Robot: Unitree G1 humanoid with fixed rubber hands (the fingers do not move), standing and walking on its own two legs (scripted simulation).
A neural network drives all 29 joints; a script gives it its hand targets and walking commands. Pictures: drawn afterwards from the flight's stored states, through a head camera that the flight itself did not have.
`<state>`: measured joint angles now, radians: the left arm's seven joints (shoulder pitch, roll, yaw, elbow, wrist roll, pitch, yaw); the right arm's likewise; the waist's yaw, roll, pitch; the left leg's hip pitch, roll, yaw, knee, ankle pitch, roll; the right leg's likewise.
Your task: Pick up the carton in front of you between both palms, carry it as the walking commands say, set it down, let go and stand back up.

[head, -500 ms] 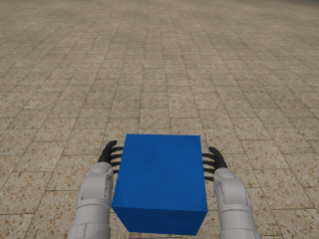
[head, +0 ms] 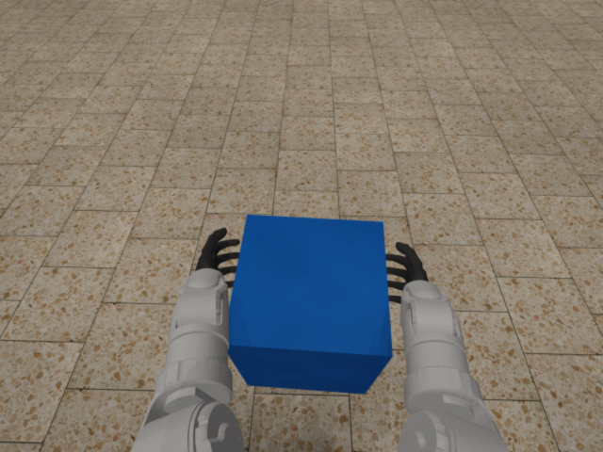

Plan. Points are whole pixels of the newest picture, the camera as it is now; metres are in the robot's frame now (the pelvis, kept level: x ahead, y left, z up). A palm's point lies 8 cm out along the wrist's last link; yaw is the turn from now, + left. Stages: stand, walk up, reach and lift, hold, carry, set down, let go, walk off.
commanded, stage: set down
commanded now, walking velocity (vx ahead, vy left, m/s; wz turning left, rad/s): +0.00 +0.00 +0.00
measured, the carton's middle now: (309, 310) +0.35 +0.00 -0.09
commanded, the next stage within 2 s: none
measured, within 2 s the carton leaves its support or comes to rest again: rests again in 1.70 s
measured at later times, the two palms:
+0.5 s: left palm (241, 314) +0.38 +0.13 -0.18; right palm (391, 315) +0.39 -0.16 -0.20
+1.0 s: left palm (257, 332) +0.41 +0.12 -0.34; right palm (380, 328) +0.43 -0.17 -0.36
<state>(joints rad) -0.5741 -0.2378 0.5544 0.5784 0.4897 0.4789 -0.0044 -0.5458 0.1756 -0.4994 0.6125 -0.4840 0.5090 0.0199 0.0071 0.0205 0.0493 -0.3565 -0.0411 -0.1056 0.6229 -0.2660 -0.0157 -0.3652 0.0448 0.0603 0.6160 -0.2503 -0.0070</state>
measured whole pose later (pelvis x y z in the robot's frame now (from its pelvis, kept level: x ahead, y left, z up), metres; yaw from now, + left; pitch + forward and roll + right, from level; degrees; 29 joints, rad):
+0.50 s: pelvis -0.02 +0.00 -0.12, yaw +0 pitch +39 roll +1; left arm -0.62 -0.26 0.47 0.46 0.24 0.18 0.14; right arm -0.70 0.03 -0.38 0.64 -0.24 0.22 -0.04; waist 0.01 0.02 -0.20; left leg -1.46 -0.09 -0.09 1.19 -0.40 -0.04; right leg -1.48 0.07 0.08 1.19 -0.38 0.01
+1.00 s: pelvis -0.05 -0.01 -0.25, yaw +2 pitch +46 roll +3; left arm -0.93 -0.18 0.51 0.58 0.18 0.18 0.22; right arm -1.05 -0.13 -0.29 0.84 -0.18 0.25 -0.08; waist 0.01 0.04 -0.15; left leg -1.98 -0.13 -0.08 1.68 -0.51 -0.08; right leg -2.01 0.11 0.08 1.70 -0.49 0.02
